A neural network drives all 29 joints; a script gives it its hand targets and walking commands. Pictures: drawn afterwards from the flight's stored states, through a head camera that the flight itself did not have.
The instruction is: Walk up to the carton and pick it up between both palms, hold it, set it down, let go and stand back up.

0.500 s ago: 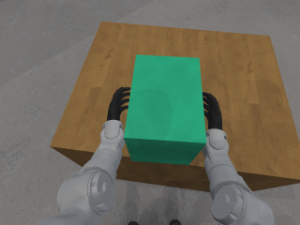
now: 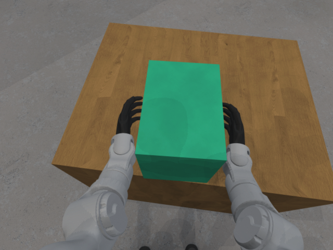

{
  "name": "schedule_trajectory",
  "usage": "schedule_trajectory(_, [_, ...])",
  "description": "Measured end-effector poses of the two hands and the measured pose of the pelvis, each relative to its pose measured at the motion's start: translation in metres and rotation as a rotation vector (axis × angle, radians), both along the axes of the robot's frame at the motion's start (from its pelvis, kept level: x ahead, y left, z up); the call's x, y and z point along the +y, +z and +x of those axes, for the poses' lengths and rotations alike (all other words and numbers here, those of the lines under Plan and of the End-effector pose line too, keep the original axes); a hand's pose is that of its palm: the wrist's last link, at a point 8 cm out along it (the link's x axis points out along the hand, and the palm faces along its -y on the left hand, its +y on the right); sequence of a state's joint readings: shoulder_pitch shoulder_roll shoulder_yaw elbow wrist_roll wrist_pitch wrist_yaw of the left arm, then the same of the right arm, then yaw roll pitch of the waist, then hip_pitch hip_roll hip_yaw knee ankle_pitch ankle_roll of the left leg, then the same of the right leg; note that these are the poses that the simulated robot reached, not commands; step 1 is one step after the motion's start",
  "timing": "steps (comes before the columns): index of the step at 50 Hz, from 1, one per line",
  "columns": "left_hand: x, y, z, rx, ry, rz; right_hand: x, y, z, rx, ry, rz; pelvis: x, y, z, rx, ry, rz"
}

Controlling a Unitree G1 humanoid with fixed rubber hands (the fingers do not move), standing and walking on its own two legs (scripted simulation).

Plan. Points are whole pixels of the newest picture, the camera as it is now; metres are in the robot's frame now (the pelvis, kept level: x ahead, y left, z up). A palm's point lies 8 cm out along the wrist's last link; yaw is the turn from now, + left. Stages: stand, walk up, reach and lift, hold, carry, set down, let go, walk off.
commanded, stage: set down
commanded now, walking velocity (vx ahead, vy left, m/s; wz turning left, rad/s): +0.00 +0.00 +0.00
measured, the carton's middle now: (179, 124) +0.44 -0.02 -0.05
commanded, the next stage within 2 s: none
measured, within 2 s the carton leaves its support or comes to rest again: neither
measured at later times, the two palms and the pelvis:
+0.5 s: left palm (97, 113) +0.43 +0.18 +0.03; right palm (260, 122) +0.41 -0.20 +0.03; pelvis -0.03 +0.01 -0.02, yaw -2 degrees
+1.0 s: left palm (89, 93) +0.43 +0.18 +0.11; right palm (276, 104) +0.41 -0.21 +0.10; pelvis -0.05 -0.01 -0.02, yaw -1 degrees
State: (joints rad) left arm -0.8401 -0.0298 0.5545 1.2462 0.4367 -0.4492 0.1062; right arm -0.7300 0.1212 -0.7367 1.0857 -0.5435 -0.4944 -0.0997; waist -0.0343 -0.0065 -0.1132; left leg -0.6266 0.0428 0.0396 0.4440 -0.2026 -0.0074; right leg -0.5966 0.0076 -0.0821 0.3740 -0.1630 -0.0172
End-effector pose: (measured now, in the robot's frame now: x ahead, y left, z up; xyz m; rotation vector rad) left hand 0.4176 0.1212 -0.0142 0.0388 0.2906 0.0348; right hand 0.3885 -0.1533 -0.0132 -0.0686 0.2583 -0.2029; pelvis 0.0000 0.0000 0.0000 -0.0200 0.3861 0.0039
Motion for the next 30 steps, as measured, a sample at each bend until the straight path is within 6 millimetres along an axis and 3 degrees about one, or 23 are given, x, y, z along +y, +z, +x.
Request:
schedule_trajectory(6, [0.003,0.001,0.007,0.032,-0.006,0.001,-0.001,-0.001,0.004,0.029,0.022,0.025,0.002,-0.004,-0.003,0.017,-0.017,0.000])
schedule_trajectory(15, [0.026,0.027,0.021,0.009,0.004,0.028,-0.006,0.015,0.016,0.011,0.014,0.061,0.010,-0.014,-0.014,0.055,-0.028,-0.014])
schedule_trajectory(24, [0.057,0.045,0.017,-0.004,0.038,0.050,-0.045,0.040,0.017,0.006,-0.034,0.044,0.015,-0.024,-0.026,0.046,-0.034,-0.022])
schedule_trajectory(30, [0.059,0.058,0.017,-0.041,0.036,0.037,-0.061,0.060,0.019,-0.014,-0.017,0.052,0.012,-0.030,-0.035,0.052,-0.032,-0.018])
